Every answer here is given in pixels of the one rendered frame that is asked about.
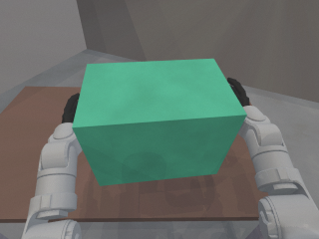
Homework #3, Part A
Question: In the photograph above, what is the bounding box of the left robot upper arm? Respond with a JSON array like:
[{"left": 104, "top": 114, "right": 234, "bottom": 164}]
[{"left": 23, "top": 219, "right": 82, "bottom": 239}]

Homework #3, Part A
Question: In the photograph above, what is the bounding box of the table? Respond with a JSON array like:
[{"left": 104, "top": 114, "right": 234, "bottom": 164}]
[{"left": 0, "top": 86, "right": 288, "bottom": 239}]

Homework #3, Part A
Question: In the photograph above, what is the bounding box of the right robot hand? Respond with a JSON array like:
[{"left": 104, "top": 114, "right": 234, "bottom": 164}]
[{"left": 227, "top": 77, "right": 250, "bottom": 107}]

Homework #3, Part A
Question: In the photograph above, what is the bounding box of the left robot hand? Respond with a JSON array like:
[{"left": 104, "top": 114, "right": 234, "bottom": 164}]
[{"left": 61, "top": 93, "right": 80, "bottom": 123}]

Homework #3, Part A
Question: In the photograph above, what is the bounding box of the right robot upper arm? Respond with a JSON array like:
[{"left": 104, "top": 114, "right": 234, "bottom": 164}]
[{"left": 258, "top": 194, "right": 319, "bottom": 239}]

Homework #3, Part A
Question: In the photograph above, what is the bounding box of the carton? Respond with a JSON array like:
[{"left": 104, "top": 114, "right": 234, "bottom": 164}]
[{"left": 72, "top": 59, "right": 247, "bottom": 186}]

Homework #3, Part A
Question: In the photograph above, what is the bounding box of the left robot forearm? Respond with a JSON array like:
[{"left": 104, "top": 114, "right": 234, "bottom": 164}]
[{"left": 21, "top": 122, "right": 82, "bottom": 239}]

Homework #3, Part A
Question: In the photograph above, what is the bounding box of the right robot forearm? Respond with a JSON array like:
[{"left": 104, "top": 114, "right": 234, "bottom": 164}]
[{"left": 238, "top": 106, "right": 319, "bottom": 215}]

